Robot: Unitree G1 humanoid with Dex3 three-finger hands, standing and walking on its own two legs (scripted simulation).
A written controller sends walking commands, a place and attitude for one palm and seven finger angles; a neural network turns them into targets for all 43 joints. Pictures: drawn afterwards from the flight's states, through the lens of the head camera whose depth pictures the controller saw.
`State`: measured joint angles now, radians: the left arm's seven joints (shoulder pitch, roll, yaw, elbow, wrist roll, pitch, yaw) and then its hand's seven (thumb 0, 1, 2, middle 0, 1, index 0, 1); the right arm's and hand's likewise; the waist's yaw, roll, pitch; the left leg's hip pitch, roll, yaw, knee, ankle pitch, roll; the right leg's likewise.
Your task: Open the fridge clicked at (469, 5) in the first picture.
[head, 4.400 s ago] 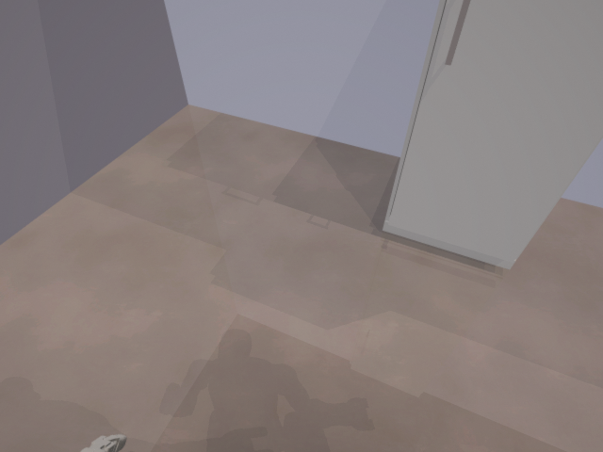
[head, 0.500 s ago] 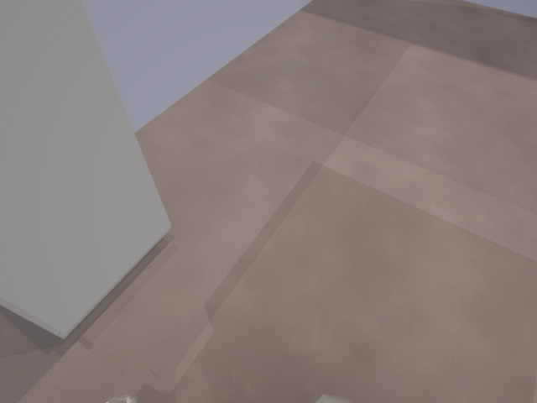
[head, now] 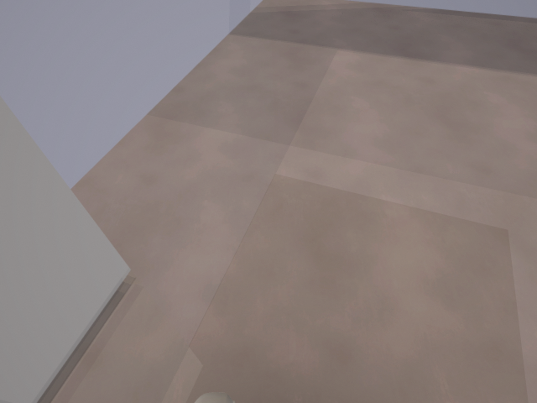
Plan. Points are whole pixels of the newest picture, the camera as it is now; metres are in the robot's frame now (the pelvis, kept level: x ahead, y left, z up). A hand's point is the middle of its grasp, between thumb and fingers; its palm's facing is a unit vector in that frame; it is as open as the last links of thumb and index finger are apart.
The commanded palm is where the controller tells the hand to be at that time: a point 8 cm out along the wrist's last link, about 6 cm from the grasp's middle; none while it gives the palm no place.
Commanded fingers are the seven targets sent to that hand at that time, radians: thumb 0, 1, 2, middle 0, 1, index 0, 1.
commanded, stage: walk to a spot facing it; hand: left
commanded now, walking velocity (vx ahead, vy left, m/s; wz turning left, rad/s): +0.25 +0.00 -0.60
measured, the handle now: out of the picture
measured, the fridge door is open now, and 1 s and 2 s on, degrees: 0 0 0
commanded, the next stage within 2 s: turn to face it in 0.68 s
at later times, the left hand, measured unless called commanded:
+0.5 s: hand (149, 355) +0.22 +0.26 -0.18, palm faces -0.25 -0.95 -0.21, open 7.4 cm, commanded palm none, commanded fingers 0.00 0.90 0.90 -0.20 -0.30 -0.20 -0.30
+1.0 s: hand (253, 282) +0.37 +0.08 -0.15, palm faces -0.53 -0.82 -0.22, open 7.4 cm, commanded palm none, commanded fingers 0.00 0.90 0.90 -0.20 -0.30 -0.20 -0.30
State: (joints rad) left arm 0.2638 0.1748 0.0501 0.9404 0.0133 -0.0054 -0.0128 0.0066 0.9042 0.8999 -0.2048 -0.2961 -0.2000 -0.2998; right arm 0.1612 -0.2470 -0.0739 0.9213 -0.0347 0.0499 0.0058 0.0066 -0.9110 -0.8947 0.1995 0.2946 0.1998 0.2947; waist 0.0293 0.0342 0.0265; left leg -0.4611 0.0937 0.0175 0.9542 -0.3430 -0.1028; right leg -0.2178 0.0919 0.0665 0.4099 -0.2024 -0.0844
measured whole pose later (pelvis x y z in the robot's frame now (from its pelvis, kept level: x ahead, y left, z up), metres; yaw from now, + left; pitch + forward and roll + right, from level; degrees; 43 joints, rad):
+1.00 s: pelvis +0.17 +0.00 -0.01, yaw -30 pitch -1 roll +0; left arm 0.11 0.15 0.01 0.95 0.02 0.01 0.01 0.01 0.91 0.90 -0.20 -0.30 -0.20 -0.30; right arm 0.26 -0.19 -0.04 0.96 -0.02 0.04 -0.02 0.00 -0.91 -0.89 0.20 0.29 0.20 0.29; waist -0.07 0.05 0.05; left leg -0.48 0.13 0.01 1.01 -0.35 -0.06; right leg -0.24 0.02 -0.10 0.51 -0.25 -0.06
